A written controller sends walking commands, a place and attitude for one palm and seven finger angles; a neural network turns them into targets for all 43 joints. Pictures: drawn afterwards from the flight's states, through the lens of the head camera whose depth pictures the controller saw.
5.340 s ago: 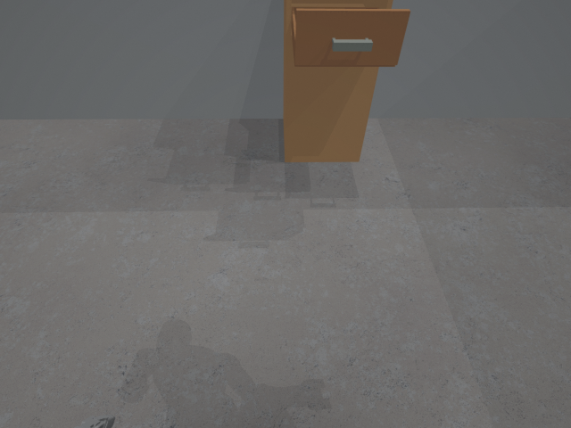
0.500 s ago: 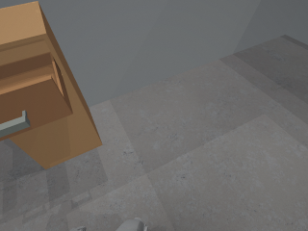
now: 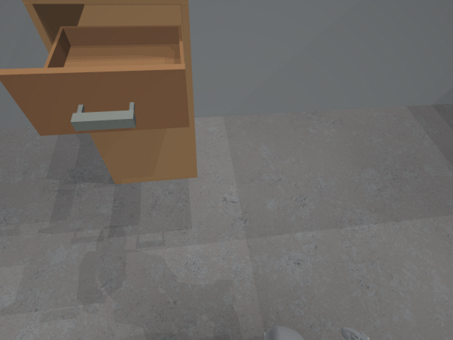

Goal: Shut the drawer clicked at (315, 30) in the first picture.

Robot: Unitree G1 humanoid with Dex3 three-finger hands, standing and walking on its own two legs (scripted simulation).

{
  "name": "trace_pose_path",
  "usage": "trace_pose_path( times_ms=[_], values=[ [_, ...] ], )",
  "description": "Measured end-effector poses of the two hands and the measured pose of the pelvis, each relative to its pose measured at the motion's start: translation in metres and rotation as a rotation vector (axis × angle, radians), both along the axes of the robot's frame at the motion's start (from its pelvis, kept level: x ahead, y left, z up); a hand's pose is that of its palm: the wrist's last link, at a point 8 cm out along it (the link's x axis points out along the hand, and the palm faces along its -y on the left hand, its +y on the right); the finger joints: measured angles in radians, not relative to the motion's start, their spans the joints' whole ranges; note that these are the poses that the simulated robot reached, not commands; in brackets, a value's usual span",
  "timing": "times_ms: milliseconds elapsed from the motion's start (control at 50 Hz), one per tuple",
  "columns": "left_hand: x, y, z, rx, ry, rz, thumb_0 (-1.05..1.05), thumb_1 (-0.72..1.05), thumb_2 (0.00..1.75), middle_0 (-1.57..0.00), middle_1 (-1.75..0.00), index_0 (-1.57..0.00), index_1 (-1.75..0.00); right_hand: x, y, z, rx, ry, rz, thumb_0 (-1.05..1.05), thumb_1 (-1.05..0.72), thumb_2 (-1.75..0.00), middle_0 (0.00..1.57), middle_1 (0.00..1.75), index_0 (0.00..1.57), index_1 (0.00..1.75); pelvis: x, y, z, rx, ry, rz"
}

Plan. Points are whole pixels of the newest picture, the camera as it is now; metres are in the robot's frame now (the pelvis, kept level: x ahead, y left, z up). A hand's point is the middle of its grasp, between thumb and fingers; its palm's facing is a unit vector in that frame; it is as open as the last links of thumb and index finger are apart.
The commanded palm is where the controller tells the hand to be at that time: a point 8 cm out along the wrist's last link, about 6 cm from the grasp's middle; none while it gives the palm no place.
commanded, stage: turn to face it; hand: left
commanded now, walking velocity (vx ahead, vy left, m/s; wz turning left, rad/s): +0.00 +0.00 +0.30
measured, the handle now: (106, 113) +0.55 +0.33 +0.01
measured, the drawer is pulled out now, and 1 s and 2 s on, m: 0.30 0.30 0.30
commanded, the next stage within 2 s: take the last steps up to it in 0.22 s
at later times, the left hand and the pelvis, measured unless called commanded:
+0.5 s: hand out of the picture +0.02 +0.16 -0.15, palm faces +0.22 -0.95 -0.24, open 7.4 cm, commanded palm none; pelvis +0.01 -0.03 +0.01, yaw +11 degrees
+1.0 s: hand out of the picture +0.10 +0.23 -0.17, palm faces +0.23 -0.96 -0.16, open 7.4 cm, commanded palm none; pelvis +0.10 +0.04 +0.01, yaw +11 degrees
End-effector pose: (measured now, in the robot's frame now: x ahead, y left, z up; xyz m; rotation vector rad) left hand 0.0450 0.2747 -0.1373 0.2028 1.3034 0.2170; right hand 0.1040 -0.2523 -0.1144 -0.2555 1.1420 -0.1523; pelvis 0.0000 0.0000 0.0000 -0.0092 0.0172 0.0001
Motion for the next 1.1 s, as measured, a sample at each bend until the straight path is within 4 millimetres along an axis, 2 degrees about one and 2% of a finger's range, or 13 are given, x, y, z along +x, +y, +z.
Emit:
trace_pose_path(
  times_ms=[80, 180, 240, 280, 420, 520, 600, 680, 740, 800, 860, 1000, 1100],
  values=[
    [0.014, -0.005, 0.010, 0.004, -0.058, 0.007, 0.01, 0.91, 0.90, -0.19, -0.30, -0.19, -0.29, -0.005, 0.006, -0.005, 0.027, 0.028, 0.015, 0.01, -0.91, -0.90, 0.20, 0.30, 0.20, 0.30, 0.001, -0.002, 0.003, 0.005, -0.004, 0.032],
    [0.031, -0.026, 0.018, 0.012, -0.127, 0.005, 0.00, 0.91, 0.90, -0.19, -0.30, -0.19, -0.29, -0.017, 0.000, -0.021, 0.069, 0.070, 0.015, 0.01, -0.90, -0.90, 0.20, 0.30, 0.21, 0.30, 0.001, -0.015, 0.001, 0.020, -0.012, 0.066],
    [0.035, -0.042, 0.019, 0.027, -0.169, 0.003, 0.00, 0.90, 0.90, -0.19, -0.30, -0.20, -0.30, -0.021, -0.010, -0.036, 0.097, 0.088, 0.010, 0.01, -0.90, -0.90, 0.20, 0.30, 0.21, 0.30, 0.003, -0.027, -0.007, 0.035, -0.015, 0.083],
    [0.030, -0.053, 0.022, 0.029, -0.178, 0.006, 0.00, 0.90, 0.90, -0.19, -0.30, -0.20, -0.30, -0.023, -0.015, -0.041, 0.106, 0.105, 0.008, 0.01, -0.91, -0.90, 0.20, 0.30, 0.20, 0.30, 0.002, -0.031, -0.007, 0.030, -0.023, 0.106],
    [-0.009, -0.072, 0.026, 0.000, -0.132, 0.087, 0.00, 0.90, 0.90, -0.20, -0.30, -0.20, -0.30, -0.025, -0.025, -0.034, 0.098, 0.158, 0.050, 0.01, -0.91, -0.90, 0.20, 0.30, 0.20, 0.30, 0.002, -0.037, 0.004, 0.039, -0.031, 0.157],
    [-0.049, -0.070, 0.021, -0.019, -0.072, 0.171, 0.00, 0.91, 0.90, -0.20, -0.30, -0.20, -0.30, -0.017, -0.018, -0.025, 0.079, 0.185, 0.106, 0.01, -0.91, -0.90, 0.20, 0.30, 0.20, 0.30, 0.008, -0.032, 0.008, 0.037, -0.026, 0.191],
    [-0.092, -0.064, 0.013, -0.049, 0.027, 0.236, 0.00, 0.91, 0.90, -0.20, -0.30, -0.20, -0.30, 0.005, 0.001, -0.018, 0.064, 0.168, 0.156, 0.01, -0.91, -0.90, 0.20, 0.30, 0.20, 0.30, 0.014, -0.018, 0.009, 0.030, -0.019, 0.205],
    [-0.132, -0.054, -0.001, -0.095, 0.150, 0.300, 0.00, 0.91, 0.90, -0.20, -0.30, -0.20, -0.30, 0.034, 0.031, -0.014, 0.046, 0.101, 0.201, 0.01, -0.91, -0.90, 0.20, 0.30, 0.20, 0.30, 0.025, 0.004, 0.002, 0.006, -0.020, 0.211],
    [-0.144, -0.044, -0.011, -0.126, 0.240, 0.305, 0.00, 0.91, 0.90, -0.20, -0.30, -0.20, -0.30, 0.044, 0.052, -0.014, 0.040, 0.050, 0.196, 0.01, -0.91, -0.90, 0.20, 0.30, 0.20, 0.30, 0.033, 0.020, -0.003, 0.007, -0.029, 0.198],
    [-0.126, -0.033, -0.008, -0.140, 0.249, 0.282, 0.01, 0.91, 0.90, -0.19, -0.30, -0.20, -0.29, 0.036, 0.065, -0.009, 0.041, 0.058, 0.160, 0.00, -0.92, -0.90, 0.20, 0.30, 0.20, 0.30, 0.045, 0.030, 0.003, 0.001, -0.035, 0.196],
    [-0.086, -0.019, -0.005, -0.140, 0.180, 0.257, 0.01, 0.91, 0.90, -0.19, -0.30, -0.19, -0.29, 0.021, 0.067, -0.008, 0.031, 0.118, 0.126, 0.00, -0.93, -0.90, 0.20, 0.30, 0.20, 0.30, 0.058, 0.038, 0.008, 0.002, -0.038, 0.198],
    [0.036, 0.001, -0.002, -0.111, -0.014, 0.188, 0.01, 0.91, 0.90, -0.19, -0.30, -0.19, -0.29, -0.016, 0.071, -0.015, 0.054, 0.302, 0.044, 0.00, -0.92, -0.90, 0.20, 0.30, 0.20, 0.30, 0.098, 0.043, 0.008, 0.021, -0.042, 0.196],
    [0.133, 0.001, 0.003, -0.085, -0.115, 0.105, 0.00, 0.91, 0.90, -0.19, -0.30, -0.19, -0.29, -0.024, 0.069, -0.025, 0.087, 0.408, -0.025, 0.01, -0.91, -0.90, 0.20, 0.30, 0.20, 0.30, 0.137, 0.036, 0.000, 0.032, -0.040, 0.185]
  ],
)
